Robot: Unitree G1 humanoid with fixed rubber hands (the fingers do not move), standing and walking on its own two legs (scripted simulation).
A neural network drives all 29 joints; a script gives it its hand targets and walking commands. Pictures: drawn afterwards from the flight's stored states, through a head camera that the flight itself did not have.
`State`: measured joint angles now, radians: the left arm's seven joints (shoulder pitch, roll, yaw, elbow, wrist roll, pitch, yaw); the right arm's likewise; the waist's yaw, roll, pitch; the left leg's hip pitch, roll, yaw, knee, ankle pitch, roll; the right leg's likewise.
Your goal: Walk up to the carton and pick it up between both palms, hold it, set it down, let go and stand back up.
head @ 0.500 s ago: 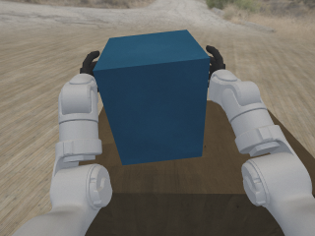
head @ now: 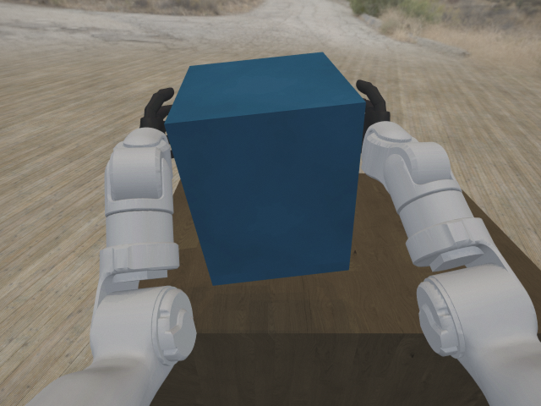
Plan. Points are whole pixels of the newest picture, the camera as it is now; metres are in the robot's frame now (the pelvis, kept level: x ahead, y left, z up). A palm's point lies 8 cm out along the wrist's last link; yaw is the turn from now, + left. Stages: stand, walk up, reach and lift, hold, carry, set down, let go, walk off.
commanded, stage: hold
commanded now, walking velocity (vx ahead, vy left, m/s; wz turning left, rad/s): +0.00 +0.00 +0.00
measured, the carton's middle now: (268, 167) +0.39 +0.01 +0.26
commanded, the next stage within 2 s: none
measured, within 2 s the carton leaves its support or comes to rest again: neither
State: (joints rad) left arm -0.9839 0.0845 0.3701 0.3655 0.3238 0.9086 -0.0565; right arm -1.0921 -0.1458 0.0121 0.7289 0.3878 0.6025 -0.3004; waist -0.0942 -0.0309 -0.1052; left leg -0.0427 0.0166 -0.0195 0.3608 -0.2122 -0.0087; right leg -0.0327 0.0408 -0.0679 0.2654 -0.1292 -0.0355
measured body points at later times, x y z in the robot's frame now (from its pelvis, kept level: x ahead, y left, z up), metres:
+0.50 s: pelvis +0.00 +0.00 +0.00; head -0.09 +0.02 +0.44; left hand +0.39 +0.16 +0.31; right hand +0.38 -0.14 +0.32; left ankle +0.00 +0.12 -0.75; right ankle +0.02 -0.09 -0.75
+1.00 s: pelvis +0.00 +0.00 +0.00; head -0.09 +0.01 +0.44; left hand +0.39 +0.16 +0.31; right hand +0.39 -0.14 +0.31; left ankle +0.00 +0.12 -0.75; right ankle +0.02 -0.09 -0.75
